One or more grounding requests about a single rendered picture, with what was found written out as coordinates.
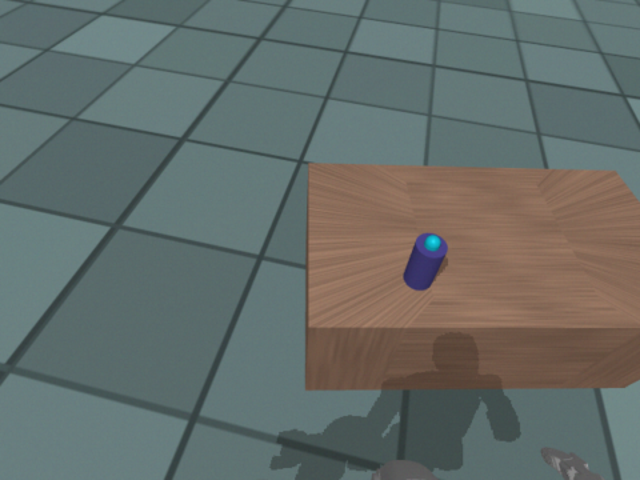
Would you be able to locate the right robot hand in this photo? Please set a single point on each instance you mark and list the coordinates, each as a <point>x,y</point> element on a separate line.
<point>570,465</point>

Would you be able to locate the bottle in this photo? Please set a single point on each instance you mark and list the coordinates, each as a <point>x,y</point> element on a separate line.
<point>425,260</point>

